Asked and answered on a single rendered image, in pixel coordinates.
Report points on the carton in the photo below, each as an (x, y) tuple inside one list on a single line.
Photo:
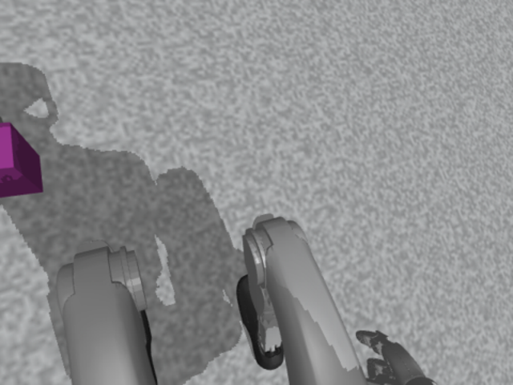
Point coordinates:
[(20, 169)]

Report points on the left robot foot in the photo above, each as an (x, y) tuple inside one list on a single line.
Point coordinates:
[(148, 345)]

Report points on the right robot foot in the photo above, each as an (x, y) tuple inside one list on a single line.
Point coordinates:
[(268, 360)]

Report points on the right robot hand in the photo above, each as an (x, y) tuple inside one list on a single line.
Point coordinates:
[(398, 366)]

